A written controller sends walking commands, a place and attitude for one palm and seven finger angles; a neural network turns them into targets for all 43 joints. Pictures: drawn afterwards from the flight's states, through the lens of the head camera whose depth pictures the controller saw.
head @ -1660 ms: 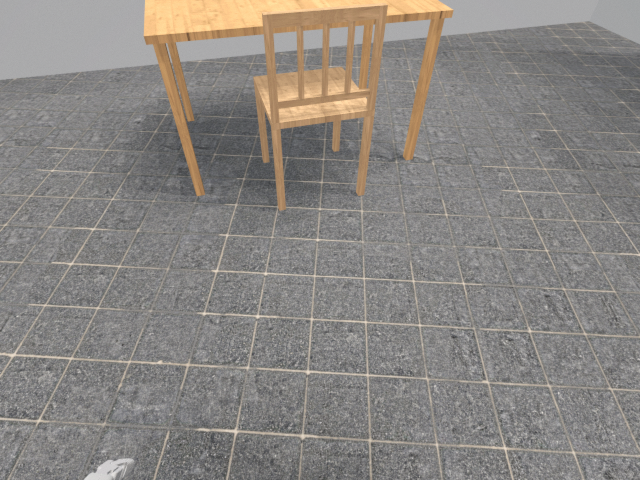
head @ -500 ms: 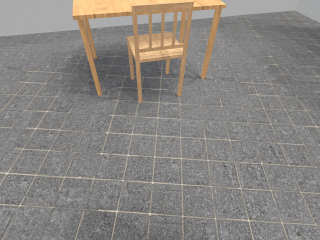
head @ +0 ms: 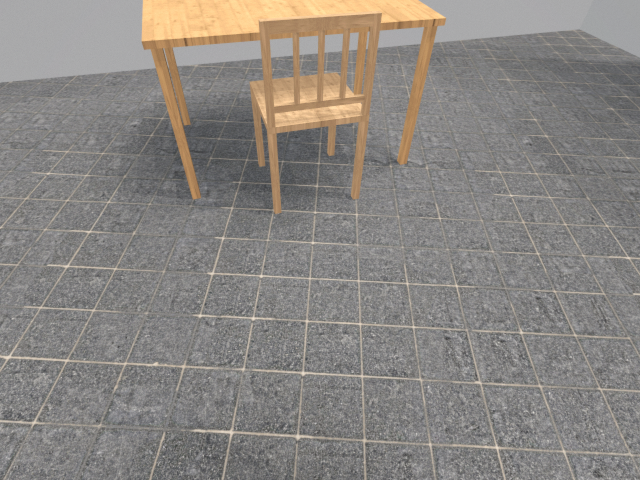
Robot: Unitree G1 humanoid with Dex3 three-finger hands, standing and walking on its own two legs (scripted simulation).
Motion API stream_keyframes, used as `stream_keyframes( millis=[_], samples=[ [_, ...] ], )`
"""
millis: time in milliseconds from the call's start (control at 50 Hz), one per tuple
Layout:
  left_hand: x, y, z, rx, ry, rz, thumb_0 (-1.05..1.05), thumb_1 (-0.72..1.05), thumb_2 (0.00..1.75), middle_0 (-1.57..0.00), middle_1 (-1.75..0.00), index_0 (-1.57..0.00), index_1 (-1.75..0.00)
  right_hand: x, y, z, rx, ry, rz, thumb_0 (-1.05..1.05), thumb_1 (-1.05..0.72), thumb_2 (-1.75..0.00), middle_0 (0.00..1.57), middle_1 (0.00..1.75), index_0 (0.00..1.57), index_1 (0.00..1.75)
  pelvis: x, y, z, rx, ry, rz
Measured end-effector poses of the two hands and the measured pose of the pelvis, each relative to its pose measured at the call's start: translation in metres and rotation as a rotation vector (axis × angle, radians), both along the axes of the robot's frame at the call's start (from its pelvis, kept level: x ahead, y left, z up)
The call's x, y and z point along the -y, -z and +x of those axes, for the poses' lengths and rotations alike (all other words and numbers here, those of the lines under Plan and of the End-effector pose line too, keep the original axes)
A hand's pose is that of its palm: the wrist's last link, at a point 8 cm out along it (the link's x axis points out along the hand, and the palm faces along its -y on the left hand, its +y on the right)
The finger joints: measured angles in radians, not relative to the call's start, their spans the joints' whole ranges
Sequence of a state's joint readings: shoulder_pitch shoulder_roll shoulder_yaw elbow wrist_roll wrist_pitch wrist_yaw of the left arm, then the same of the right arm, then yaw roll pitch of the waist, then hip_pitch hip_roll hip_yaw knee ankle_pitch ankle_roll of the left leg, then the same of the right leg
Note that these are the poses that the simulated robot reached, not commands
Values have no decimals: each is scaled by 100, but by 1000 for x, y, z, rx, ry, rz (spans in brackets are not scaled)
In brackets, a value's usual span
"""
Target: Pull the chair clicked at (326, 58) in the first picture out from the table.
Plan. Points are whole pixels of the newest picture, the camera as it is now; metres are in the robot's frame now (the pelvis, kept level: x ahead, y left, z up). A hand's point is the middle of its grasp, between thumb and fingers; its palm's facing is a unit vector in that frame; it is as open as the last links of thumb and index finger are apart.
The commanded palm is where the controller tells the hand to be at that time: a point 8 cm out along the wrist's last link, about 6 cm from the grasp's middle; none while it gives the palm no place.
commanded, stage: walk to a spot facing it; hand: left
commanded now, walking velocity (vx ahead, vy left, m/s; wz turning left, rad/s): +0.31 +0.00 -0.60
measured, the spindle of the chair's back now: (320, 66) +1.46 +0.10 -0.11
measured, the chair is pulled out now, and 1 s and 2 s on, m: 0.00 0.00 0.00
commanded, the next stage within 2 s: none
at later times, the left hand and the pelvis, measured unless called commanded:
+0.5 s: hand out of the picture +0.08 +0.14 -0.16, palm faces -0.15 -0.97 -0.17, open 7.4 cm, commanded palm none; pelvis +0.12 -0.04 +0.00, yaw -14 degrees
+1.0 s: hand (260, 296) +0.49 +0.16 -0.17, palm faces -0.36 -0.92 -0.17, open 7.4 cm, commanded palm none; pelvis +0.35 +0.00 +0.00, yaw -25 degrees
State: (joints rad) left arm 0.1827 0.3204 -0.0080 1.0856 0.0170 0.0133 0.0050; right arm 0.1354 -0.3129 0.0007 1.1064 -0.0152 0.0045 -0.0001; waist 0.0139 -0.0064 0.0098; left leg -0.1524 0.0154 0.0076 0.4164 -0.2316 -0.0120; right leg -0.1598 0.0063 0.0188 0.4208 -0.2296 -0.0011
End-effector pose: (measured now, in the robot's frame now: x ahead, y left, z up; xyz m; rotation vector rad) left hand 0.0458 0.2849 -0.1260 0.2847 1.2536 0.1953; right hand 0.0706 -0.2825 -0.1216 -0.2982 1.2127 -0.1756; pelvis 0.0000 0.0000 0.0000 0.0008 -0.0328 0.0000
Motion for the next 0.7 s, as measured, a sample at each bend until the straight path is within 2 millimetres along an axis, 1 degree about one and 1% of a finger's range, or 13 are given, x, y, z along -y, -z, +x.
stream_keyframes(
  millis=[80,140,200,240,280,300,360,440,500,540,600,660,700],
  samples=[
    [15,10,-6,-52,11,-43,1,90,90,-20,-30,-20,-29,-9,11,-13,-13,50,39,1,-91,-89,20,30,20,30,2,5,11,-9,40,3],
    [29,16,-7,-97,27,-67,1,90,90,-20,-30,-20,-29,-11,21,-26,-28,109,70,1,-91,-89,20,30,20,30,8,9,21,-13,87,12],
    [48,20,2,-128,55,-81,1,90,90,-20,-30,-20,-29,-6,33,-41,-56,172,96,1,-91,-89,20,30,20,30,19,15,33,-10,129,17],
    [61,25,11,-114,61,-84,1,90,90,-20,-30,-20,-29,-1,43,-49,-97,197,105,1,-91,-89,20,30,20,30,27,22,42,-9,130,3],
    [71,24,16,-90,41,-87,1,90,90,-20,-30,-20,-29,1,44,-50,-146,202,112,1,-91,-89,20,30,20,30,33,21,51,-13,128,0],
    [76,22,18,-87,32,-90,1,90,90,-20,-30,-20,-29,3,41,-45,-155,203,114,1,-91,-89,20,30,20,30,36,18,57,-14,134,1],
    [89,15,18,-130,36,-104,1,90,90,-20,-30,-20,-29,6,29,-18,-118,214,118,1,-91,-89,20,30,20,30,40,8,74,-22,171,12],
    [99,7,24,-219,68,-122,1,90,90,-20,-30,-20,-29,10,16,36,1,241,123,1,-91,-89,20,30,20,30,40,0,98,-37,214,16],
    [99,5,38,-258,81,-125,1,90,90,-20,-30,-20,-29,8,11,78,74,250,129,1,-91,-89,20,30,20,30,37,-1,120,-44,239,10],
    [96,7,53,-269,83,-124,1,90,90,-20,-30,-20,-29,4,10,107,107,247,132,1,-91,-89,20,30,20,30,34,1,137,-46,251,2],
    [88,13,80,-275,83,-120,1,90,90,-20,-30,-20,-29,-4,9,152,140,231,135,1,-91,-89,20,30,20,30,28,5,166,-49,266,-9],
    [76,24,115,-284,88,-122,1,90,90,-20,-30,-20,-29,-15,10,200,176,215,129,1,-91,-89,20,30,20,30,20,13,200,-51,283,-20],
    [66,38,143,-294,105,-125,1,90,90,-20,-30,-20,-29,-21,14,227,215,219,109,1,-91,-89,20,30,20,30,13,24,226,-50,305,-29]
  ],
)
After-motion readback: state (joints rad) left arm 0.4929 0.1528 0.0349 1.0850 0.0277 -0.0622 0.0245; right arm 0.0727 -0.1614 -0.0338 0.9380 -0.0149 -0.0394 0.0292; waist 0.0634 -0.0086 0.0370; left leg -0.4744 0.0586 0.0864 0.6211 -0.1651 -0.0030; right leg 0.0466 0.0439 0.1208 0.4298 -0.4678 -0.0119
